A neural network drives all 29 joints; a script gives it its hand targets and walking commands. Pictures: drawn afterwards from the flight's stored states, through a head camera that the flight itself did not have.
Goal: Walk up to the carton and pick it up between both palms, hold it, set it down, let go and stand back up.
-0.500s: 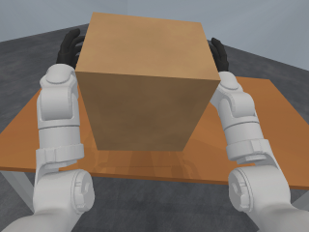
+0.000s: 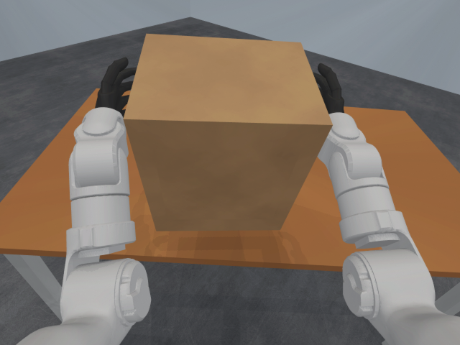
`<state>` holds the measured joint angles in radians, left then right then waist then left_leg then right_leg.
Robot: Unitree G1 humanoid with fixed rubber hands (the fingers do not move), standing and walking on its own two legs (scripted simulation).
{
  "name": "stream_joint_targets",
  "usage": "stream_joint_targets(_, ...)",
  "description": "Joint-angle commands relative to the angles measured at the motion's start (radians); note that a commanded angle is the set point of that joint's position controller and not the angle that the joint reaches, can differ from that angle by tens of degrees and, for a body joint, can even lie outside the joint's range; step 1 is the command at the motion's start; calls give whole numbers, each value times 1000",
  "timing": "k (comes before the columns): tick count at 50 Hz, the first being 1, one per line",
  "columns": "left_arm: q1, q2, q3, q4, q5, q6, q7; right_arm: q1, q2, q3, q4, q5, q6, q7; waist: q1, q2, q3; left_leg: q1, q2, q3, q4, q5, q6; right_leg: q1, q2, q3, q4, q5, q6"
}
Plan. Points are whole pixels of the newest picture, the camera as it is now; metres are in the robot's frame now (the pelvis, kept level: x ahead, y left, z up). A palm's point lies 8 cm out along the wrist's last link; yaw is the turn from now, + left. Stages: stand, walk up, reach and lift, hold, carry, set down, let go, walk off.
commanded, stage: set down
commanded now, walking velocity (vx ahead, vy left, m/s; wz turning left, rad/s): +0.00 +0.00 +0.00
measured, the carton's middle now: (222, 145) +0.41 +0.00 +0.18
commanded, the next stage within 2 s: none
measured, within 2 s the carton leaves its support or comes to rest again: rests again in 1.74 s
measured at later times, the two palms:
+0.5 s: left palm (130, 131) +0.40 +0.16 +0.21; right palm (327, 138) +0.40 -0.18 +0.21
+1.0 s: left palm (136, 145) +0.42 +0.15 +0.17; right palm (321, 150) +0.40 -0.18 +0.17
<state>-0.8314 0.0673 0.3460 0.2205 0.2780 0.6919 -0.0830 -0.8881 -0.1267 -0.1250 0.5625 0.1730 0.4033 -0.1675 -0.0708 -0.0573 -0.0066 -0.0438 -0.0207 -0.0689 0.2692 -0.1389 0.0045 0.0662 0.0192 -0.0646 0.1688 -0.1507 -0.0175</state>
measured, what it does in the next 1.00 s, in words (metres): stands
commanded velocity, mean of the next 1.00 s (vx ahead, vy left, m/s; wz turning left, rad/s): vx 0.00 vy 0.00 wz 0.00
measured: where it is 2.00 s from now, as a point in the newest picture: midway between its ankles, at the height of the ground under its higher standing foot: outside the picture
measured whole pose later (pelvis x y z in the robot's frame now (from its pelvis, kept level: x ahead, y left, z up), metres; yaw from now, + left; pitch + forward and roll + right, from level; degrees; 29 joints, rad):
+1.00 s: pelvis +0.01 -0.01 +0.00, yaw +1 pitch -1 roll +0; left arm -0.78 0.05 0.33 0.53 0.25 0.41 -0.03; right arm -0.80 -0.07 -0.25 0.75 -0.05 0.18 -0.10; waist -0.06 -0.04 -0.02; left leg -0.11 -0.02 -0.07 0.27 -0.14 0.00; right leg 0.00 0.02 -0.09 0.18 -0.16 -0.02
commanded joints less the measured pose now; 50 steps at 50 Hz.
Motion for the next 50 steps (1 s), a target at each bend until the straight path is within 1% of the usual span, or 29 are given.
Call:
stream_joint_targets(1,-566,-318,-291,-66,-123,-81,-123,-613,241,135,-178,4,-75,81,-21,84,-382,182,-31,54,24,285,-60,-18,31,-63,13,304,51)
stream_joint_targets(3,-568,-326,-296,-58,-121,-100,-121,-602,249,126,-160,-15,-88,90,-27,93,-386,188,-30,52,28,293,-63,-24,32,-67,12,303,48)
stream_joint_targets(8,-574,-342,-309,-31,-123,-139,-110,-605,274,124,-140,-54,-124,113,-25,90,-397,175,-25,50,26,284,-61,-19,32,-72,16,299,47)
stream_joint_targets(17,-565,-362,-301,37,-115,-199,-90,-611,327,140,-109,-95,-187,142,5,66,-418,127,-22,46,15,272,-40,38,26,-64,43,355,60)
stream_joint_targets(21,-558,-363,-295,72,-114,-218,-86,-610,341,142,-92,-105,-204,147,12,56,-417,103,-22,46,13,270,-31,59,23,-58,55,389,67)
stream_joint_targets(26,-554,-369,-299,93,-117,-246,-84,-595,361,143,-75,-117,-223,149,10,57,-436,84,-24,43,13,281,-22,83,19,-49,69,445,74)
stream_joint_targets(29,-546,-368,-291,120,-115,-256,-87,-580,365,134,-55,-126,-225,150,8,57,-417,63,-24,42,10,269,-19,90,16,-47,72,453,77)
stream_joint_targets(37,-543,-385,-303,135,-120,-296,-86,-554,375,121,-34,-148,-247,157,-7,72,-439,76,-22,34,21,318,-27,85,20,-49,77,501,74)
stream_joint_targets(40,-538,-389,-304,148,-120,-306,-84,-548,374,114,-27,-158,-253,163,-7,74,-441,80,-20,32,21,318,-29,77,22,-52,74,493,73)
stream_joint_targets(45,-535,-403,-305,168,-118,-329,-75,-549,386,113,-22,-174,-272,175,-1,73,-459,89,-15,28,25,335,-32,66,26,-54,74,497,71)
stream_joint_targets(50,-543,-404,-288,207,-110,-351,-67,-552,403,101,7,-195,-286,188,12,65,-457,70,-13,28,13,305,-26,63,25,-51,72,477,73)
